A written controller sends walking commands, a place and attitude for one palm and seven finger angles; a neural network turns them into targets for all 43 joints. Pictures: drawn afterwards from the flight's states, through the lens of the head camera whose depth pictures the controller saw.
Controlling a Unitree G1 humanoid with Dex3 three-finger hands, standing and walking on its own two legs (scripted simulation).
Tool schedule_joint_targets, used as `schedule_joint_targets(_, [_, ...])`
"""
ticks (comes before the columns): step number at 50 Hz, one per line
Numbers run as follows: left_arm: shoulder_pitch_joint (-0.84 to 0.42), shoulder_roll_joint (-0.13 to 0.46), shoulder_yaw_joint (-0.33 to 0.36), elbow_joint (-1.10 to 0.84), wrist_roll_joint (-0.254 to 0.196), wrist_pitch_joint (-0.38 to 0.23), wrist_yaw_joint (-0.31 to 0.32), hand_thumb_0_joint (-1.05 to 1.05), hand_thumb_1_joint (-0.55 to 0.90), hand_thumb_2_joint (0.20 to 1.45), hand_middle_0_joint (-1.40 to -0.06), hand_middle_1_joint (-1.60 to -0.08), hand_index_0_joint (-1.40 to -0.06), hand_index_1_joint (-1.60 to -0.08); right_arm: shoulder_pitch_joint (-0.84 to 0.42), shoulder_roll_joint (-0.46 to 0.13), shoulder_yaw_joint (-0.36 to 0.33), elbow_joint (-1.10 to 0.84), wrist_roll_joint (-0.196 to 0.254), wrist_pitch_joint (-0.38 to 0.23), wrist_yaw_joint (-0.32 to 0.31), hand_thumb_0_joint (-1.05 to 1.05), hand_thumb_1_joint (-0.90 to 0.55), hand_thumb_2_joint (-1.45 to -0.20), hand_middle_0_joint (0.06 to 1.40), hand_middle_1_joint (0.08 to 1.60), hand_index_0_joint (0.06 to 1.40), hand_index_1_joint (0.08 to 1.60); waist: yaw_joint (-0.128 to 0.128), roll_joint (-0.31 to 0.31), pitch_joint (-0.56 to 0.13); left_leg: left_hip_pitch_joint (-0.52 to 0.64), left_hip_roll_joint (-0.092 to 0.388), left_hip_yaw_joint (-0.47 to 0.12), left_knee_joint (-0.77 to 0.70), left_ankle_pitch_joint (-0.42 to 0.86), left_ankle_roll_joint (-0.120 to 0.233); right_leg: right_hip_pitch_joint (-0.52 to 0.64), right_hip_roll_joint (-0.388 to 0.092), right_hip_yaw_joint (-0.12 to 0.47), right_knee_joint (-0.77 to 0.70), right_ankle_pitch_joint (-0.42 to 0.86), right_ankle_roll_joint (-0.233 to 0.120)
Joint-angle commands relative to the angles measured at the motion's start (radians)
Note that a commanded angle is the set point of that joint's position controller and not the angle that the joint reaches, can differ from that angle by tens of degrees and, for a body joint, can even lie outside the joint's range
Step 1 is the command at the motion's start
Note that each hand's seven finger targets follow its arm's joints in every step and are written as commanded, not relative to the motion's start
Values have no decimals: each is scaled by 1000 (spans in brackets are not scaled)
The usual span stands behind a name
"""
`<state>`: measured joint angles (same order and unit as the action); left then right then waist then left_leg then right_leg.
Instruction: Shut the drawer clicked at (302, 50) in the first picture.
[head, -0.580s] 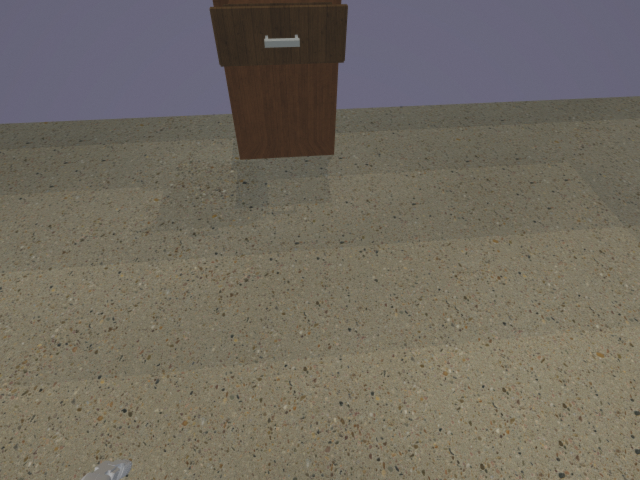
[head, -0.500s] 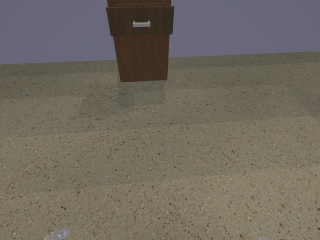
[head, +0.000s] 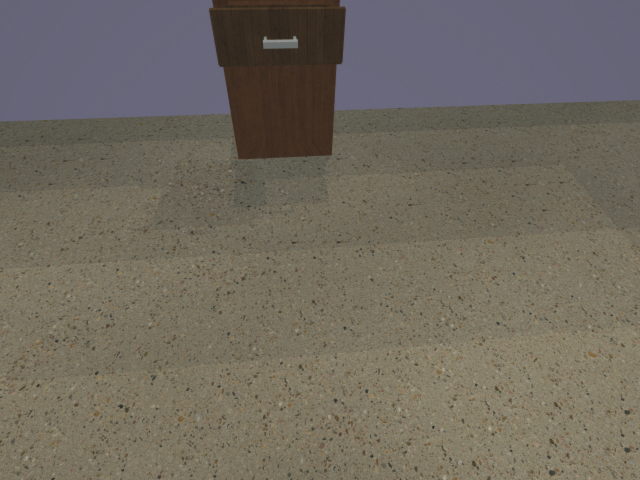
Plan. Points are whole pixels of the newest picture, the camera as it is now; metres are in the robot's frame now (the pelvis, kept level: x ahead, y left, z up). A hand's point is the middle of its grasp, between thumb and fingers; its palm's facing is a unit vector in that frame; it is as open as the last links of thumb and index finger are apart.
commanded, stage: stand and wait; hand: left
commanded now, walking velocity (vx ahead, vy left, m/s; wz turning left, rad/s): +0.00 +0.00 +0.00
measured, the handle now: (280, 41) +1.43 +0.22 -0.05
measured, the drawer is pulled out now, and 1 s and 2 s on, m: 0.30 0.30 0.30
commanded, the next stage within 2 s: look at it before walking up in 0.24 s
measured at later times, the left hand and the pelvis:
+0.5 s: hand out of the picture +0.07 +0.24 -0.15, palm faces -0.04 -0.94 -0.33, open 7.4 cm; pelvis -0.01 +0.00 +0.00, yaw +0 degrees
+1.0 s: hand out of the picture +0.06 +0.24 -0.16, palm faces -0.05 -0.95 -0.32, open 7.4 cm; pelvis -0.01 +0.00 +0.00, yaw +0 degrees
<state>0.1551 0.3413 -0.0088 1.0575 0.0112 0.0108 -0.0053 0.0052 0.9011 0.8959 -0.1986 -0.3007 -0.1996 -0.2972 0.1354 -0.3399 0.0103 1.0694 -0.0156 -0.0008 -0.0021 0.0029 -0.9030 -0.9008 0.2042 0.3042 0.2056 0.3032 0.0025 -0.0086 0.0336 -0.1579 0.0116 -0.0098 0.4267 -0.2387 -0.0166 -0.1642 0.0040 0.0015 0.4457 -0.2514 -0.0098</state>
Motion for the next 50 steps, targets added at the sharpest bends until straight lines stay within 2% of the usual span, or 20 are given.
schedule_joint_targets(1, [-62, 207, 44, -66, -3, -31, 16, 0, 900, 900, -200, -300, -200, -300, -61, -195, -43, -66, 6, -30, -14, 0, -900, -900, 200, 300, 200, 300, 0, 13, -69, 5, 97, -83, -70, 155, 48, 13, -119, 104, -89, 150, -29])
schedule_joint_targets(8, [-66, 205, 42, -53, -2, -30, 14, 0, 900, 900, -200, -300, -200, -300, -51, -197, -41, -47, 5, -30, -12, 0, -900, -900, 200, 300, 200, 300, -1, 6, -56, -2, 98, -89, -91, 114, 47, 0, -118, 112, -110, 84, -28])
schedule_joint_targets(18, [-63, 202, 41, -48, -1, -35, 16, 0, 900, 900, -200, -300, -200, -300, -52, -193, -42, -37, 6, -32, -11, 0, -900, -900, 200, 300, 200, 300, -1, -1, -65, 18, 102, -84, -93, 151, 45, 4, -121, 114, -110, 141, -28])
schedule_joint_targets(29, [-60, 199, 42, -47, 1, -33, 15, 0, 900, 900, -200, -300, -200, -300, -52, -190, -43, -33, 6, -31, -9, 0, -900, -900, 200, 300, 200, 300, 0, 10, -43, 12, 101, -87, -107, 110, 44, -14, -118, 118, -132, 79, -23])
schedule_joint_targets(48, [-44, 199, 38, -36, 0, -36, 15, 0, 900, 900, -200, -300, -200, -300, -46, -191, -41, -25, 9, -32, -9, 0, -900, -900, 200, 300, 200, 300, -1, 9, -70, 32, 108, -86, -108, 156, 43, 13, -122, 111, -127, 143, -22])
schedule_joint_targets(49, [-8, 116, 22, -15, -2, -26, 18, 0, 900, 900, -200, -300, -200, -300, -14, -108, -21, -5, 4, -22, -6, 0, -900, -900, 200, 300, 200, 300, -1, 1, -79, 33, 103, -72, -100, 101, 31, 14, -119, 106, -131, 68, -10])
schedule_joint_targets(50, [34, 75, 12, -3, 1, -15, 19, 0, 900, 900, -200, -300, -200, -300, 23, -63, -11, 8, -1, -12, -4, 0, -900, -900, 200, 300, 200, 300, 1, -1, -73, 20, 91, -58, -86, -8, 25, 2, -111, 114, -129, -71, -8])
